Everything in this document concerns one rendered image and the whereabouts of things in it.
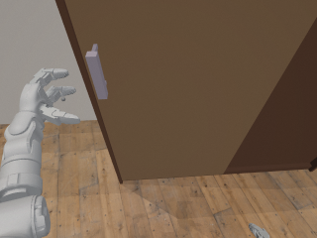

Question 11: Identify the robot left upper arm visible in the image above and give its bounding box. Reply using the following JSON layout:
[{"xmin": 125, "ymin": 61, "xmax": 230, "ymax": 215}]
[{"xmin": 0, "ymin": 194, "xmax": 51, "ymax": 238}]

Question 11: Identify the robot right hand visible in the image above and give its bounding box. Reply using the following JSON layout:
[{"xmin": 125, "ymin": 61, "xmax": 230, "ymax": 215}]
[{"xmin": 249, "ymin": 223, "xmax": 270, "ymax": 238}]

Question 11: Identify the handle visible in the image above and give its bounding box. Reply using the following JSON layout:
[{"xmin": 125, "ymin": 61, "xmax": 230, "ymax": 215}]
[{"xmin": 85, "ymin": 44, "xmax": 108, "ymax": 100}]

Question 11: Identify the robot left forearm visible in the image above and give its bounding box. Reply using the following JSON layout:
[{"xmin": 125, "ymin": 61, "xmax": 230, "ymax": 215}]
[{"xmin": 0, "ymin": 111, "xmax": 45, "ymax": 203}]

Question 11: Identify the wardrobe door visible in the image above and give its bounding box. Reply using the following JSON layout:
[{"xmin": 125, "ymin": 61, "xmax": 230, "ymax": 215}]
[
  {"xmin": 227, "ymin": 18, "xmax": 317, "ymax": 168},
  {"xmin": 64, "ymin": 0, "xmax": 317, "ymax": 180}
]

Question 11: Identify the robot left hand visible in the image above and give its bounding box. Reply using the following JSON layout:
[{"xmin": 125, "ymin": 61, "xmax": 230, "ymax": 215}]
[{"xmin": 19, "ymin": 67, "xmax": 81, "ymax": 126}]

